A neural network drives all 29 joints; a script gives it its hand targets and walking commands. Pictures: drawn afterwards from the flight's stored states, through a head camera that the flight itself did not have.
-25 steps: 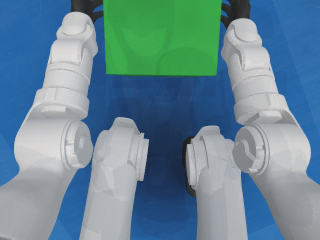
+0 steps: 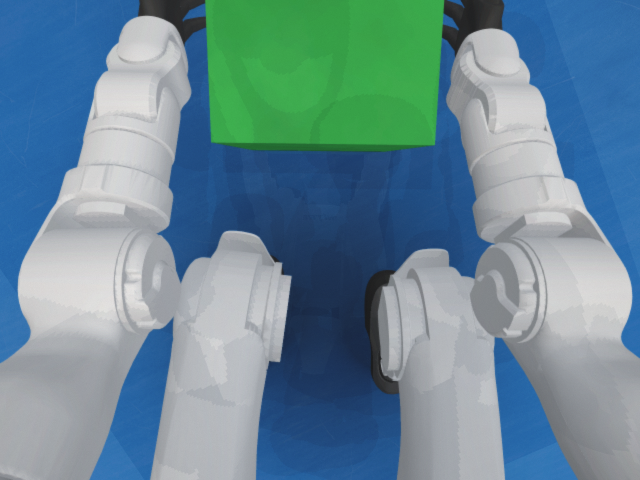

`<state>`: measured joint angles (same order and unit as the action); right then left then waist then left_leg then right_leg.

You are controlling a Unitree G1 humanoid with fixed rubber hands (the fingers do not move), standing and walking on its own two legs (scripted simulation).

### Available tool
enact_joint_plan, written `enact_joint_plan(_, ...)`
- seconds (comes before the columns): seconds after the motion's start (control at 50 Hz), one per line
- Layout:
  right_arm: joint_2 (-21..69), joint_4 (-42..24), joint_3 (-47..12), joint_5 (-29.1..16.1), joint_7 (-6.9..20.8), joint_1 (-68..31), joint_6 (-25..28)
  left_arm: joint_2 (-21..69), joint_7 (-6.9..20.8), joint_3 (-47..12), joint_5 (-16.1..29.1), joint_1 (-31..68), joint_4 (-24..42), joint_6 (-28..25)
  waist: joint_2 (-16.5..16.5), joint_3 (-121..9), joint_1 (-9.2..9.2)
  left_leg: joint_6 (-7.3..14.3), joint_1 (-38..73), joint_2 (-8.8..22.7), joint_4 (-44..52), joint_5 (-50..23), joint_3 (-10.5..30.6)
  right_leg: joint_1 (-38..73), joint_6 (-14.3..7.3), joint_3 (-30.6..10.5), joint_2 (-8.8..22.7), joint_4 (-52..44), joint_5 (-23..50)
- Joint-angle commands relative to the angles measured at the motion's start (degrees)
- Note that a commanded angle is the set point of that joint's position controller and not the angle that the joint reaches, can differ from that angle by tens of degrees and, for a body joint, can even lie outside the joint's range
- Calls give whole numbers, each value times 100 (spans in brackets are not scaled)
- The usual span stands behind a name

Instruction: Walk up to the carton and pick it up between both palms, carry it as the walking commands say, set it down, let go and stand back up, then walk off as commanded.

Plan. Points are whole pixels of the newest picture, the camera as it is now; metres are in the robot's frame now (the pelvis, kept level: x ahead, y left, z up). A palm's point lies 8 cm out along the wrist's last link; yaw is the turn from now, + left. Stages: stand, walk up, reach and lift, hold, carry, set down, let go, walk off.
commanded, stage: set down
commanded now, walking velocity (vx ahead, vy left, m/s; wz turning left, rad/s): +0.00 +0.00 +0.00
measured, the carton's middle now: (321, 55) +0.52 +0.04 -0.24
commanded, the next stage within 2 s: none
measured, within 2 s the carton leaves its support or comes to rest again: neither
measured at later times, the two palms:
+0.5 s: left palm (141, 20) +0.52 +0.22 -0.16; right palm (499, 35) +0.54 -0.13 -0.16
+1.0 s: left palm out of the picture +0.53 +0.23 -0.09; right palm out of the picture +0.55 -0.14 -0.08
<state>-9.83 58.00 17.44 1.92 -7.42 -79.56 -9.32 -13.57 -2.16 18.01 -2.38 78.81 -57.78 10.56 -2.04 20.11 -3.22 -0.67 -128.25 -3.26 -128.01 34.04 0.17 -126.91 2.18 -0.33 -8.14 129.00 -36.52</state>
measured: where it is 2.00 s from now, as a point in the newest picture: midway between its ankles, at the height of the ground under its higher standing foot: (321, 343)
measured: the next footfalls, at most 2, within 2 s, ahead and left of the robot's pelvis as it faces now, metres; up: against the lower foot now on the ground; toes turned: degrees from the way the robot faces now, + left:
none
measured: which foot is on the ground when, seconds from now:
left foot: down 0.00-1.00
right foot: down 0.00-1.00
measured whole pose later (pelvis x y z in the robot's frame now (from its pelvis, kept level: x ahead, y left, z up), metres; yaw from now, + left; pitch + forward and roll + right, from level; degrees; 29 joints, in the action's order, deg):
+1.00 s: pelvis +0.00 +0.00 +0.04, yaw +1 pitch +39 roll -2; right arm -17.0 55.3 7.8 -8.6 -8.2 -76.2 -7.5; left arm -21.0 -5.0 10.1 9.5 75.8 -57.2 6.3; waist -0.9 11.5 -1.8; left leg 0.6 -127.1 -2.7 -119.1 31.4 0.0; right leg -124.8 1.2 0.4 -4.4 120.0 -34.7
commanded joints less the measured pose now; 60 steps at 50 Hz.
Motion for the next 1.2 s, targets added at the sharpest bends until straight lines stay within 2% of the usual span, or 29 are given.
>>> enact_joint_plan(0.0, 4204, -504, -1581, -316, 1280, -3062, 215, 4109, 1255, -1528, 361, 3011, 551, -251, -51, -5754, -189, 37, 2826, -213, 897, -2047, -140, 2012, -137, 232, -95, -967, 1745)
enact_joint_plan(0.08, 3573, -448, -1413, -298, 1132, -2944, 288, 3458, 1079, -1310, 328, 2883, 476, -336, -25, -5828, -192, 6, 2915, -180, 905, -2017, -146, 2116, -116, 256, -64, -968, 1729)
enact_joint_plan(0.14, 2748, -357, -1205, -290, 939, -2724, 373, 2601, 855, -1042, 282, 2666, 339, -443, 0, -5885, -194, -25, 2990, -139, 918, -1972, -149, 2228, -93, 271, -27, -981, 1712)
enact_joint_plan(0.2, 1193, -292, -900, -306, 560, -2301, 482, 1023, 430, -683, 286, 2328, 127, -632, -20, -5969, -180, -72, 3053, -84, 952, -1911, -171, 2424, -60, 267, 49, -1030, 1669)
enact_joint_plan(0.24, -325, -197, -667, -403, 177, -1905, 564, -423, 26, -411, 356, 1871, -64, -787, -37, -6017, -145, -109, 3147, -22, 1017, -1877, -182, 2548, -20, 248, 145, -1115, 1612)
enact_joint_plan(0.28, -928, -74, -605, -510, -50, -1762, 586, -1056, -206, -385, 502, 1718, -176, -848, -14, -6175, -82, -139, 3240, 27, 1050, -1912, -141, 2612, -11, 217, 229, -1191, 1634)
enact_joint_plan(0.42, -1020, 58, -1142, -1030, -93, -1729, 687, -1361, -289, -723, 1018, 1668, -422, -996, 42, -6433, -167, -91, 3176, 171, 1057, -2243, -70, 2670, 4, 76, 371, -1190, 1967)
enact_joint_plan(0.56, -1278, 163, -1215, -1174, -24, -1635, 731, -1490, -202, -912, 1300, 1588, -535, -1040, 7, -6389, -52, -67, 3019, 241, 1092, -2168, -18, 2570, 4, 59, 452, -1185, 1915)
enact_joint_plan(0.64, -1397, 85, -1213, -1221, 10, -1653, 732, -1580, -185, -964, 1394, 1634, -411, -1029, 24, -6603, -53, -53, 3256, 255, 1090, -2218, 8, 2604, -2, 100, 467, -1159, 1872)
enact_joint_plan(0.7, -1453, -294, -1236, -1278, -19, -1676, 690, -1664, -226, -954, 1439, 1672, -7, -983, 46, -7391, -77, -38, 3792, 229, 1117, -2436, -24, 2935, -4, 166, 457, -1189, 1996)
enact_joint_plan(0.8, -1526, -893, -1161, -1275, -115, -1565, 463, -1723, -322, -880, 1407, 1555, 569, -740, 184, -8370, -44, -29, 4567, 146, 1310, -2552, -122, 3230, -28, 324, 403, -1415, 1946)
enact_joint_plan(0.94, -1365, -874, -854, -1028, -89, -1048, 267, -1439, -289, -703, 1168, 1103, 664, -504, 373, -7845, 91, -58, 4453, 76, 1883, -2311, -135, 2856, -72, 384, 357, -1963, 1681)
enact_joint_plan(1.06, -1230, -912, -676, -832, -28, -913, 218, -1309, -215, -519, 968, 924, 750, -449, 346, -7693, 64, -69, 4398, 42, 2472, -2214, -135, 2923, -92, 370, 305, -2518, 1646)
enact_joint_plan(1.18, -1154, -1106, -578, -684, -11, -822, 119, -1285, -134, -360, 853, 787, 927, -357, 246, -8004, 41, -71, 4539, -3, 3052, -2196, -174, 3437, -90, 346, 261, -3100, 1738)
